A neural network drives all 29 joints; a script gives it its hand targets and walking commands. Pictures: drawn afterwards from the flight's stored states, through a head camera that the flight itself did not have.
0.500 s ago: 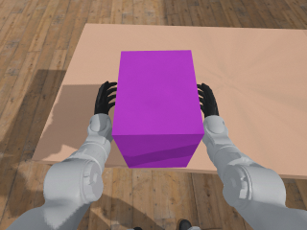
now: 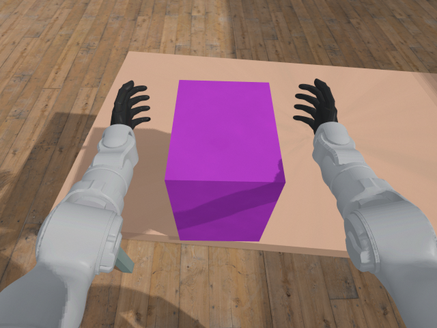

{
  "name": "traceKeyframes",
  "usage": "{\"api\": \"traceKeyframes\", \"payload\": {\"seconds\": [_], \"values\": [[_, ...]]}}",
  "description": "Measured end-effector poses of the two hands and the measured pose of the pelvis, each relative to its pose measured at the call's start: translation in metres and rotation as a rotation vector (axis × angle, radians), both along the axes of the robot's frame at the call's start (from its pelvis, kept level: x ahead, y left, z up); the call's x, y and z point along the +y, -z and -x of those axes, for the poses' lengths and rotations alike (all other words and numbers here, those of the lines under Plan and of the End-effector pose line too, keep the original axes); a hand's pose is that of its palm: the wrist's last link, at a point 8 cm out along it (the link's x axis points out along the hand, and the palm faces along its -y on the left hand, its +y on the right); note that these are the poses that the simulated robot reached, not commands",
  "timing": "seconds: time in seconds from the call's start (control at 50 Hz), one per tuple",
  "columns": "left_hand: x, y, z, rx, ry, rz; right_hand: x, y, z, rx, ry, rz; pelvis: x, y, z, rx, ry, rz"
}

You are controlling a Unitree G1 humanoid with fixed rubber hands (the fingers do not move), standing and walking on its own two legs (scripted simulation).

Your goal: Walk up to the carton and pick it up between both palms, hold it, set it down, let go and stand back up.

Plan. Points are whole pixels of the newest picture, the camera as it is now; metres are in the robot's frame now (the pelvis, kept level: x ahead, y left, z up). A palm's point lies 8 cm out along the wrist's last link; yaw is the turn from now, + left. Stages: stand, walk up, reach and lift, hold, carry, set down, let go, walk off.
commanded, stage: set down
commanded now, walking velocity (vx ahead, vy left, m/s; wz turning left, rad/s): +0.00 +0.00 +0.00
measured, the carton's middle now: (221, 166) +0.45 +0.02 -0.03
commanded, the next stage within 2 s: none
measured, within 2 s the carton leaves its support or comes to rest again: neither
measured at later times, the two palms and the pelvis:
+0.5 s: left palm (118, 124) +0.43 +0.20 +0.13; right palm (331, 125) +0.42 -0.16 +0.14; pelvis -0.01 -0.02 +0.01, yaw +1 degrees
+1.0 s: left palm (115, 184) +0.36 +0.21 +0.05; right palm (324, 181) +0.36 -0.17 +0.06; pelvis +0.00 +0.00 +0.02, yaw +1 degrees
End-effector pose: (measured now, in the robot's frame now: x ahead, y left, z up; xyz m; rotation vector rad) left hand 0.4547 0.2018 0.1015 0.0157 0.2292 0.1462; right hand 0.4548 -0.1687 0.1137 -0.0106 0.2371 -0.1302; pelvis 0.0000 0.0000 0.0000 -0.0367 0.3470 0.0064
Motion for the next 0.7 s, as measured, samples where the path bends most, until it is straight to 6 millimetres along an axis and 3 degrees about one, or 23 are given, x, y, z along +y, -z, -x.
{"api": "traceKeyframes", "payload": {"seconds": [0.2,0.38,0.5,0.7], "values": [[-0.014,-0.04,0.001,0.02,0.002,-0.003,0.0,-0.033,0.008,0.014,-0.001,0.003,-0.008,-0.006,0.011,-0.056,0.004,-0.021],[-0.011,-0.045,0.016,0.052,-0.006,-0.005,0.001,-0.04,0.021,0.037,0.021,-0.014,-0.016,-0.012,0.014,-0.118,-0.009,-0.026],[-0.004,-0.03,0.028,0.059,-0.005,0.017,0.004,-0.026,0.031,0.051,0.013,-0.001,-0.019,-0.015,0.013,-0.146,-0.018,-0.03],[0.001,0.019,0.052,0.079,0.011,0.015,0.011,0.023,0.053,0.068,0.015,-0.025,-0.017,-0.016,0.009,-0.163,-0.022,-0.025]]}}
